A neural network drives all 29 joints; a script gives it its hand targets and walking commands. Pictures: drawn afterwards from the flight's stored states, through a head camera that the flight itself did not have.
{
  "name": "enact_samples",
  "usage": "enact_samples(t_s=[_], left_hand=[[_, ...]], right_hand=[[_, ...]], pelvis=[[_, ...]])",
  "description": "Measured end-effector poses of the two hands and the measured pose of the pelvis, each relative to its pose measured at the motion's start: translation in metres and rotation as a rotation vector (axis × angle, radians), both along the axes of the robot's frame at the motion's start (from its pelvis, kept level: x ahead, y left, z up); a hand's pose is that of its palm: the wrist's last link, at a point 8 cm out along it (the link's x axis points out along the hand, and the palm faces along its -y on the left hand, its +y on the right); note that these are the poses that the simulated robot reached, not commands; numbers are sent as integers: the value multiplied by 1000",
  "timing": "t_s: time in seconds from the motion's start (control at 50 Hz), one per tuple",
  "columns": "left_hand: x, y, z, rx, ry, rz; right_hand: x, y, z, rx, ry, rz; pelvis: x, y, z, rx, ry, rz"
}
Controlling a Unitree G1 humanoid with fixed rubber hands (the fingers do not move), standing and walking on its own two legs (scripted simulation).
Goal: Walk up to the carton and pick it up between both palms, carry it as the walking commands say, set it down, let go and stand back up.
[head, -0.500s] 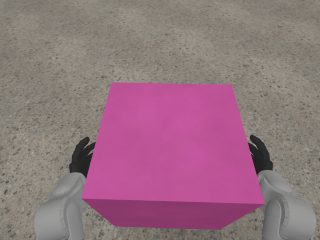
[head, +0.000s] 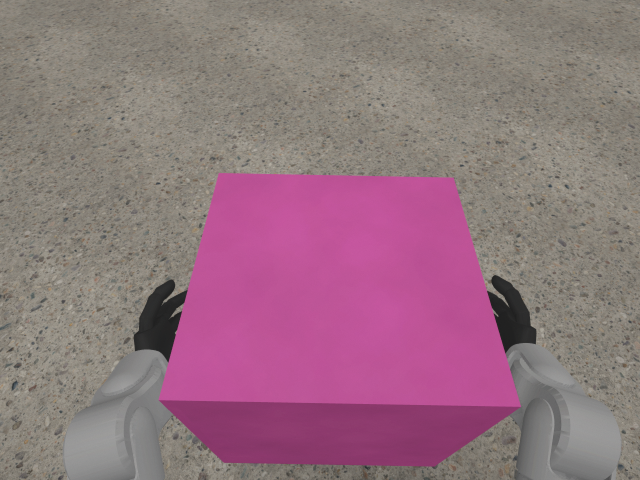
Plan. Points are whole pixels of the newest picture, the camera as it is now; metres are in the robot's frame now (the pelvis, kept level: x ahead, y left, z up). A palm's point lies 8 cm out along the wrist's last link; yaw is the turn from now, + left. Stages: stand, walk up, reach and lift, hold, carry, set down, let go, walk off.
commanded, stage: carry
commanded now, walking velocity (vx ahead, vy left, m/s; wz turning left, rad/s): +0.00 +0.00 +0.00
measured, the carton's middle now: (332, 327) +0.29 +0.00 +0.02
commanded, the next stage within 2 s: none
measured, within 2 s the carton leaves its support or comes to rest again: neither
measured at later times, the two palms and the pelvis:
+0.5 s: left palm (139, 406) +0.18 +0.19 +0.09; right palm (533, 397) +0.18 -0.18 +0.09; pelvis -0.05 +0.00 +0.00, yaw +0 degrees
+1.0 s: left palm (151, 465) +0.14 +0.18 +0.06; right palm (547, 462) +0.14 -0.20 +0.05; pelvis -0.10 -0.01 +0.00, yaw +0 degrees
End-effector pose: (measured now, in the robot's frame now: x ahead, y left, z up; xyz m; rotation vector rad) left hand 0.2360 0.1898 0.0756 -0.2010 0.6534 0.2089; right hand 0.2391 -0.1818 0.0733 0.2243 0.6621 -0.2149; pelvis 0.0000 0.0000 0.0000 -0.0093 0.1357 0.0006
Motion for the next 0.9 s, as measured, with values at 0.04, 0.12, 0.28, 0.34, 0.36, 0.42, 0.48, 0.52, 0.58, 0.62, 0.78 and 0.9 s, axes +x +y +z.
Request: enact_samples(t_s=[0.04,0.12,0.28,0.34,0.36,0.42,0.48,0.52,0.58,0.62,0.78,0.9], left_hand=[[-1,-2,3,6,-2,0],[-5,-5,7,12,-10,-1],[-22,-4,10,4,-27,0],[-30,-1,11,-2,-28,1],[-33,-1,11,-4,-29,2],[-43,0,14,-4,-39,3],[-53,0,16,-1,-47,3],[-60,-1,17,1,-43,5],[-70,-3,11,0,-13,5],[-76,-4,4,0,18,4],[-88,-7,-5,11,31,-2],[-94,-10,-14,14,22,-18]], right_hand=[[-1,-2,0,6,-2,0],[-5,-5,3,11,-10,0],[-21,-4,8,4,-28,2],[-29,-1,11,0,-28,3],[-32,-1,12,0,-29,3],[-41,0,14,0,-39,3],[-51,0,16,3,-47,4],[-58,-1,15,6,-43,6],[-67,-3,9,6,-13,8],[-73,-4,2,4,18,9],[-87,-8,-11,1,31,17],[-96,-11,-19,-14,24,23]], pelvis=[[-1,-2,1,2,-2,1],[-4,-4,3,6,-8,2],[-18,-3,2,3,-33,3],[-25,-1,2,0,-44,3],[-27,-1,2,0,-47,3],[-36,-1,2,-1,-59,4],[-44,-1,2,0,-72,5],[-50,-2,2,1,-80,5],[-58,-4,3,3,-90,5],[-62,-4,3,4,-96,5],[-78,-7,3,7,-114,6],[-90,-8,3,8,-130,6]])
